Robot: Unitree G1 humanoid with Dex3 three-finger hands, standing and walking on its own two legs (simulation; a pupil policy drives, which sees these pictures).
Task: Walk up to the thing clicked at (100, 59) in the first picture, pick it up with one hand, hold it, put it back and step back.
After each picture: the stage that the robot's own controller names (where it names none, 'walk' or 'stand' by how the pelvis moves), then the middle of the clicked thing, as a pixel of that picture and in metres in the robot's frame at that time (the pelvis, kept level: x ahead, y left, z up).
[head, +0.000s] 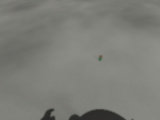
stand; (100, 58) +1.23 -0.22 -0.72
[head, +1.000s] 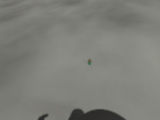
walk; (89, 62) +1.12 +0.09 -0.70
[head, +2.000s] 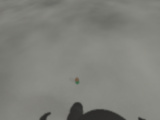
walk; (77, 81) +0.65 +0.26 -0.71
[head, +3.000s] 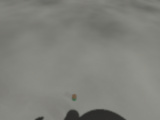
walk; (74, 97) +0.40 +0.16 -0.70
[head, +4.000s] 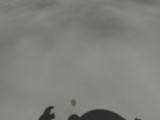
stand; (73, 102) +0.33 +0.21 -0.72
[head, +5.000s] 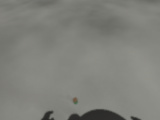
stand; (75, 100) +0.34 +0.19 -0.72
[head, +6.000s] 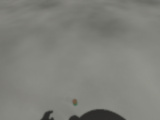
stand; (75, 102) +0.34 +0.19 -0.73
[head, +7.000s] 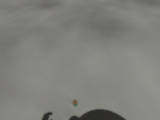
stand; (75, 103) +0.33 +0.19 -0.73
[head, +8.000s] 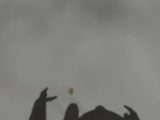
go down; (71, 91) +0.35 +0.19 -0.68
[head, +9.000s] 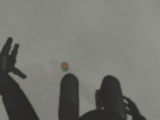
go down; (65, 66) +0.42 +0.21 -0.31
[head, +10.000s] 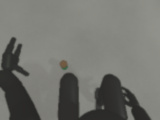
close in; (64, 65) +0.42 +0.21 -0.30
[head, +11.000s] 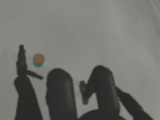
close in; (38, 60) +0.41 +0.25 -0.22
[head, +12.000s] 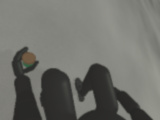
close; (28, 60) +0.40 +0.26 -0.22
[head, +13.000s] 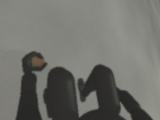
lift; (37, 62) +0.37 +0.24 -0.23
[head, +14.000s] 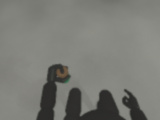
lift; (63, 75) +0.32 +0.19 -0.01
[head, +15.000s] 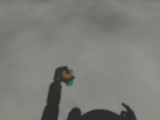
hold; (68, 77) +0.32 +0.17 +0.01
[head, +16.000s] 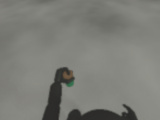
hold; (68, 78) +0.32 +0.17 +0.00
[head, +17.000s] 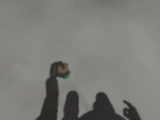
crouch; (64, 71) +0.36 +0.18 -0.07
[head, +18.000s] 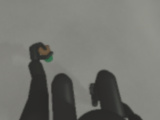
lower; (46, 54) +0.46 +0.25 -0.13
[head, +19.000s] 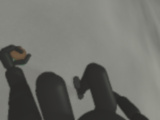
lower; (20, 57) +0.43 +0.28 -0.23
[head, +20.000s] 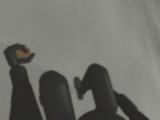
lower; (24, 55) +0.42 +0.27 -0.24
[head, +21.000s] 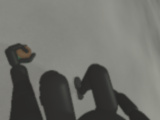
lower; (25, 55) +0.42 +0.27 -0.24
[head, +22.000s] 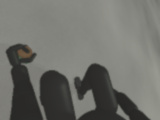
lower; (25, 55) +0.42 +0.27 -0.24
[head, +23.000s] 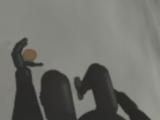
open; (29, 57) +0.41 +0.25 -0.24
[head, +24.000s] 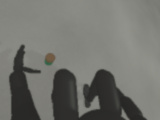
stand; (49, 59) +0.42 +0.24 -0.25
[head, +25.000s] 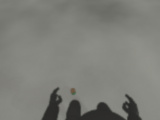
stand; (73, 91) +0.37 +0.18 -0.61
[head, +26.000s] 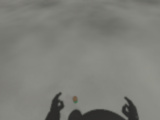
stand; (75, 99) +0.38 +0.18 -0.67
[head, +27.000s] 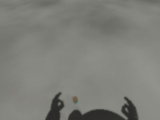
stand; (75, 100) +0.36 +0.18 -0.67
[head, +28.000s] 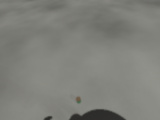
stand; (78, 100) +0.39 +0.17 -0.72
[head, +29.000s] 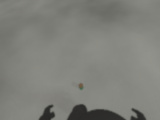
walk; (81, 86) +0.46 +0.14 -0.70
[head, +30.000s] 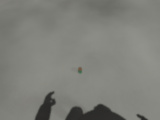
walk; (80, 70) +0.71 +0.15 -0.69
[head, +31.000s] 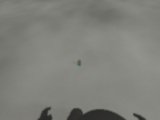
stand; (79, 62) +1.00 +0.22 -0.70
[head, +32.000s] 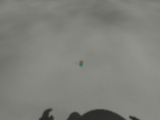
stand; (81, 63) +1.00 +0.17 -0.72
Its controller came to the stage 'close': yes
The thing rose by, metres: 0.70
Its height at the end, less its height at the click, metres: +0.00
